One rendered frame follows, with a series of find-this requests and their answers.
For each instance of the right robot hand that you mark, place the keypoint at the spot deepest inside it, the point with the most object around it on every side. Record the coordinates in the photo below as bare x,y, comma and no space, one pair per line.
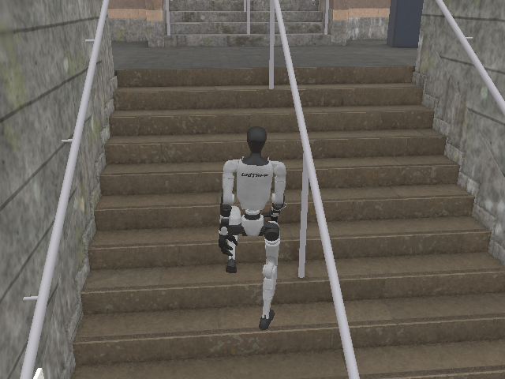
268,214

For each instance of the robot right thigh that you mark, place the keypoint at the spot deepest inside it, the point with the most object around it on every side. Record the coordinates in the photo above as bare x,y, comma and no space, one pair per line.
272,241

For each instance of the right robot forearm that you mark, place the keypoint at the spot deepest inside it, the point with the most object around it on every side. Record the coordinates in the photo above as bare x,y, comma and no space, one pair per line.
276,208

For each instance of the left robot hand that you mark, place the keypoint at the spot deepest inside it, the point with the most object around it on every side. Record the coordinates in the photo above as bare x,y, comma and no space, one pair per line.
223,244

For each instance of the left robot forearm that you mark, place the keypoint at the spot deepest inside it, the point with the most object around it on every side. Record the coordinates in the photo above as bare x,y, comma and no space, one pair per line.
224,217

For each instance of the left robot upper arm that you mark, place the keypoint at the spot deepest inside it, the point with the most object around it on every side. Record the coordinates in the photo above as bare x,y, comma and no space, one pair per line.
229,168

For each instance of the right robot upper arm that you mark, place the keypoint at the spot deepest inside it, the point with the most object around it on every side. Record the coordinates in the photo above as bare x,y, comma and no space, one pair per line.
280,181

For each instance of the right robot shin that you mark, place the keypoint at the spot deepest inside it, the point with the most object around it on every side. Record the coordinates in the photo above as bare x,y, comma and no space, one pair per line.
268,291

